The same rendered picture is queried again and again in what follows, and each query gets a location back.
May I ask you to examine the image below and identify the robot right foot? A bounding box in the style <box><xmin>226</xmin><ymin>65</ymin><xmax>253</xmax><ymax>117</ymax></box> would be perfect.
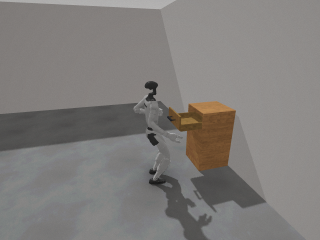
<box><xmin>149</xmin><ymin>178</ymin><xmax>166</xmax><ymax>184</ymax></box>

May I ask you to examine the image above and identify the cabinet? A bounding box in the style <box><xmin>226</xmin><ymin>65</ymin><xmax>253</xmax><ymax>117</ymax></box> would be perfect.
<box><xmin>186</xmin><ymin>101</ymin><xmax>236</xmax><ymax>171</ymax></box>

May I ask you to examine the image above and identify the robot left forearm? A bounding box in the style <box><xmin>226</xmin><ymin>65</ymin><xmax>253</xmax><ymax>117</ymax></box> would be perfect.
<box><xmin>139</xmin><ymin>108</ymin><xmax>145</xmax><ymax>115</ymax></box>

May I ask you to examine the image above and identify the left robot hand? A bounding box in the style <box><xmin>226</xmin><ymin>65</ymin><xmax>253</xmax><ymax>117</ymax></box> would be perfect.
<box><xmin>158</xmin><ymin>108</ymin><xmax>163</xmax><ymax>117</ymax></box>

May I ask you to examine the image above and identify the right robot hand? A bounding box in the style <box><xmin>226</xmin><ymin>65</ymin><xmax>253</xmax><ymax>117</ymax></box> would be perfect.
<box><xmin>168</xmin><ymin>133</ymin><xmax>183</xmax><ymax>143</ymax></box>

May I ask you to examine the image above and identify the robot right forearm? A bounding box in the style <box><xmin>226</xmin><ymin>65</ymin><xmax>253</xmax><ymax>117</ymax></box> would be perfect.
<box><xmin>150</xmin><ymin>122</ymin><xmax>170</xmax><ymax>138</ymax></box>

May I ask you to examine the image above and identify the robot right upper arm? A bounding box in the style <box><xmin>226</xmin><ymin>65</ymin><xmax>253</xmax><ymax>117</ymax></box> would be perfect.
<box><xmin>148</xmin><ymin>101</ymin><xmax>158</xmax><ymax>127</ymax></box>

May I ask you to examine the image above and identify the robot left upper arm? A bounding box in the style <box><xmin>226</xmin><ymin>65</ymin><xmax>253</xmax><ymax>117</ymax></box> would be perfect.
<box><xmin>133</xmin><ymin>95</ymin><xmax>148</xmax><ymax>113</ymax></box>

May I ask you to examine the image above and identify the drawer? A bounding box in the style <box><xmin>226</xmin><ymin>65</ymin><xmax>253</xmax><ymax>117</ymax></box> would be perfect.
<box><xmin>169</xmin><ymin>107</ymin><xmax>203</xmax><ymax>132</ymax></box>

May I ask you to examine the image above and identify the humanoid robot torso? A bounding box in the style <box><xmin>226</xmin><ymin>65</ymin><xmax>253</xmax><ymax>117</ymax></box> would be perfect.
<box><xmin>144</xmin><ymin>99</ymin><xmax>159</xmax><ymax>140</ymax></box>

